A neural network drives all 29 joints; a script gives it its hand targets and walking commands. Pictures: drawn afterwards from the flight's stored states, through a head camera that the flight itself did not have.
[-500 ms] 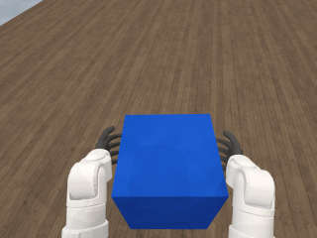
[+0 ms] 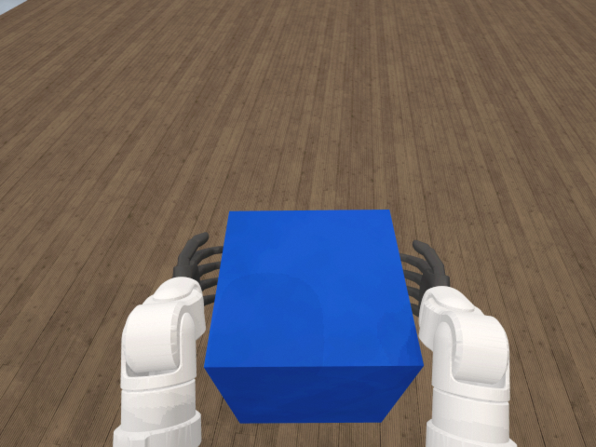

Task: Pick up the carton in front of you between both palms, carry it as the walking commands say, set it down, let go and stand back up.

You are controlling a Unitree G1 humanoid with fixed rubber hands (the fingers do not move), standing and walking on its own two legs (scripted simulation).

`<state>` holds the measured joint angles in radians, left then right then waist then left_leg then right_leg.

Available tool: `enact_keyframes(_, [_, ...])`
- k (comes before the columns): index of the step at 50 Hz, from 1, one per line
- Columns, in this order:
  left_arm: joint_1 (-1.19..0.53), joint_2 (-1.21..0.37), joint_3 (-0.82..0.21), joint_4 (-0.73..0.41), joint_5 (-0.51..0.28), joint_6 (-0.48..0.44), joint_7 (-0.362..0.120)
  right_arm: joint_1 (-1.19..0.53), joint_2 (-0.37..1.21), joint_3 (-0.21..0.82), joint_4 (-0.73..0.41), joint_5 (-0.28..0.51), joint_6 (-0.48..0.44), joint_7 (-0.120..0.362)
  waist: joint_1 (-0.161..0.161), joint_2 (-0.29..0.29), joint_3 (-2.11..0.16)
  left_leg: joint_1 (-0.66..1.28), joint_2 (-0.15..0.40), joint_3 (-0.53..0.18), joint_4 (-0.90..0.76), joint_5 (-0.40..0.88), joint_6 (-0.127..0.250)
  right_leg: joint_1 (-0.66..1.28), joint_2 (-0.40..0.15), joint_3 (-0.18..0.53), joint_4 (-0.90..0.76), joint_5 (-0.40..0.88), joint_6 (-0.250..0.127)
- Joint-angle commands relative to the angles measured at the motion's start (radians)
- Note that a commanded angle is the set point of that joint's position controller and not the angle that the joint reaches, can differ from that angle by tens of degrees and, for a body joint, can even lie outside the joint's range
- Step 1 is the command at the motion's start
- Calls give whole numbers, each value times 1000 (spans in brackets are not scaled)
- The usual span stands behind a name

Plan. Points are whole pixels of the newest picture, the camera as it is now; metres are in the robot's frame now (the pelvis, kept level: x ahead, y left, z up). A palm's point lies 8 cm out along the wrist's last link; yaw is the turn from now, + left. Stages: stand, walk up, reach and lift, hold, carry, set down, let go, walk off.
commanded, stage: carry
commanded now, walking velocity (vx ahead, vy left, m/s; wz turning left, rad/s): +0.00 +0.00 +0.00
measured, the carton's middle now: (309, 323) +0.28 +0.00 +0.00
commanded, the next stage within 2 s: hold in 1.78 s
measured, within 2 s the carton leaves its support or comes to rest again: neither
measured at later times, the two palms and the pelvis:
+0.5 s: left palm (218, 293) +0.27 +0.12 +0.09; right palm (463, 312) +0.26 -0.18 +0.08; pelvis +0.00 -0.03 -0.01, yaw -1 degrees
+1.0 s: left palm (217, 336) +0.24 +0.12 +0.04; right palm (457, 357) +0.22 -0.18 +0.04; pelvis -0.05 -0.02 -0.01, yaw -2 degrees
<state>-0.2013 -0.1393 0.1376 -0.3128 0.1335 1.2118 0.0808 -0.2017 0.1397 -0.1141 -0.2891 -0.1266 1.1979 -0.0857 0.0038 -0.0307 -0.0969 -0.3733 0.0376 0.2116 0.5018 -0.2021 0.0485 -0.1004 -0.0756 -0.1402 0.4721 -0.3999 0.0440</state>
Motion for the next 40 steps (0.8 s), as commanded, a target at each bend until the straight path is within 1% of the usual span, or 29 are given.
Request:
enact_keyframes(1, [-424,-919,-754,-64,-440,0,-255,-408,923,704,-84,404,1,243,-10,84,-388,448,146,-136,56,1002,39,-68,-33,10,50,509,16])
enact_keyframes(3, [-408,-919,-749,-71,-433,-1,-254,-408,926,715,-99,409,1,243,-8,108,-368,493,155,-149,45,1066,52,-111,-8,2,-27,345,20])
enact_keyframes(4, [-398,-918,-745,-69,-430,0,-253,-408,924,720,-104,411,3,243,-5,105,-350,491,155,-152,45,1056,51,-105,0,-1,-89,318,20])
enact_keyframes(5, [-387,-913,-740,-65,-426,2,-253,-405,919,724,-105,412,5,243,-5,92,-334,462,145,-148,49,1002,44,-72,-1,-1,-125,376,20])
enact_keyframes(6, [-375,-906,-735,-60,-423,4,-254,-397,914,726,-101,411,7,243,-7,67,-325,403,129,-139,57,913,33,-14,-13,2,-125,497,18])
enact_keyframes(9, [-347,-889,-723,-42,-415,6,-258,-381,901,730,-96,405,10,243,-8,-65,-305,148,65,-67,79,497,-14,169,-92,12,2,1003,2])
enact_keyframes(10, [-350,-890,-721,-42,-413,4,-260,-393,903,735,-101,406,10,244,-5,-93,-283,95,40,-42,44,367,-31,192,-109,12,24,1097,-10])
enact_keyframes(11, [-363,-893,-721,-47,-412,3,-262,-412,907,740,-108,411,11,246,-4,-99,-256,89,24,-25,7,302,-42,181,-114,12,36,1134,-17])
enact_keyframes(12, [-375,-894,-721,-51,-412,3,-262,-429,909,744,-113,417,12,248,-3,-88,-241,130,20,-17,-12,324,-45,141,-113,7,49,1120,-18])
enact_keyframes(13, [-382,-892,-720,-54,-411,3,-262,-438,907,746,-113,423,14,251,-3,-63,-243,205,29,-23,-4,426,-38,77,-105,0,65,1055,-12])
enact_keyframes(14, [-383,-891,-720,-55,-410,3,-261,-439,903,745,-110,426,15,253,-4,-30,-262,292,56,-45,23,588,-20,5,-91,-9,81,936,-3])
enact_keyframes(15, [-382,-890,-721,-54,-409,4,-260,-433,900,742,-104,427,16,255,-6,12,-290,368,96,-79,48,772,5,-58,-73,-9,90,766,4])
enact_keyframes(16, [-386,-890,-723,-55,-410,5,-259,-427,899,738,-97,425,16,256,-7,46,-307,404,129,-109,51,884,27,-90,-54,0,70,590,8])
enact_keyframes(17, [-388,-890,-725,-52,-413,6,-259,-425,902,735,-88,421,16,256,-3,70,-296,404,146,-129,41,908,37,-95,-39,11,-7,429,7])
enact_keyframes(18, [-392,-891,-728,-45,-414,8,-259,-423,901,731,-76,417,16,255,0,78,-262,374,148,-134,40,844,32,-80,-37,17,-90,355,3])
enact_keyframes(19, [-394,-886,-729,-34,-413,10,-260,-413,899,726,-58,410,16,254,-3,75,-233,322,137,-126,50,742,19,-40,-43,16,-115,426,-2])
enact_keyframes(20, [-388,-877,-729,-17,-412,11,-262,-393,894,721,-37,400,15,252,-6,50,-224,246,122,-109,62,624,2,27,-62,11,-86,579,-5])
enact_keyframes(21, [-378,-870,-729,0,-411,9,-263,-373,888,716,-19,388,13,250,-8,2,-228,168,106,-88,79,479,-16,89,-95,14,-36,778,-11])
enact_keyframes(22, [-372,-868,-731,13,-409,4,-265,-365,887,716,-9,380,9,249,-8,-39,-225,116,88,-69,86,351,-30,117,-125,19,-9,932,-18])
enact_keyframes(23, [-378,-873,-734,20,-406,-4,-268,-377,892,721,-9,376,4,249,-7,-64,-212,97,76,-55,85,273,-40,111,-143,22,1,1018,-22])
enact_keyframes(24, [-390,-883,-736,24,-403,-14,-271,-400,899,727,-14,379,-2,252,-5,-72,-200,107,75,-50,79,247,-44,84,-149,22,9,1028,-28])
enact_keyframes(25, [-403,-893,-737,26,-400,-24,-273,-424,908,734,-18,383,-11,255,-4,-66,-195,133,80,-52,76,261,-42,48,-143,16,11,981,-30])
enact_keyframes(28, [-410,-902,-736,50,-386,-62,-277,-434,915,732,13,374,-49,263,-1,-20,-208,195,105,-71,75,398,-24,-8,-101,-13,15,714,-32])
enact_keyframes(30, [-403,-896,-732,71,-371,-95,-278,-423,908,723,35,359,-81,264,-1,-5,-211,199,117,-82,69,409,-17,-21,-90,-12,7,584,-36])
enact_keyframes(35, [-394,-882,-709,114,-330,-172,-273,-410,885,691,76,324,-156,270,-2,22,-199,203,126,-94,44,368,-15,-58,-84,3,-11,424,-44])
enact_keyframes(40, [-373,-843,-647,192,-263,-249,-268,-387,844,628,153,261,-235,269,-2,25,-183,195,130,-102,22,311,-19,-86,-84,15,-31,327,-48])
